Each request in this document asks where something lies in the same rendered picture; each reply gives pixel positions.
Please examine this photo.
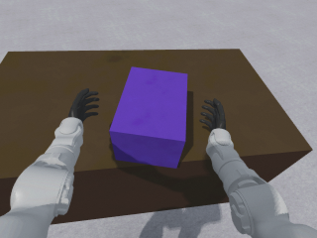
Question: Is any robot left upper arm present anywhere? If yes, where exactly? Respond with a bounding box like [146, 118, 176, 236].
[0, 165, 74, 238]

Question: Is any right robot hand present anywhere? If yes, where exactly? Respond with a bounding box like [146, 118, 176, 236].
[199, 98, 226, 132]

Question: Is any left robot forearm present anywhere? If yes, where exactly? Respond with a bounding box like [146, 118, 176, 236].
[10, 117, 84, 209]

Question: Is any robot right upper arm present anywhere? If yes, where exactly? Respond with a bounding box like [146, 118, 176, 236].
[229, 183, 317, 238]

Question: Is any left robot hand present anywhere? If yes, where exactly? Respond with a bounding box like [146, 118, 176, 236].
[67, 88, 100, 123]

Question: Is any carton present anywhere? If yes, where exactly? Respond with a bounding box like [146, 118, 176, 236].
[109, 66, 188, 169]

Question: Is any right robot forearm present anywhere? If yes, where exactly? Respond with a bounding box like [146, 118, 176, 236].
[206, 128, 289, 219]

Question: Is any pedestal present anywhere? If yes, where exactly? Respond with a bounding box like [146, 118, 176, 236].
[0, 49, 313, 225]

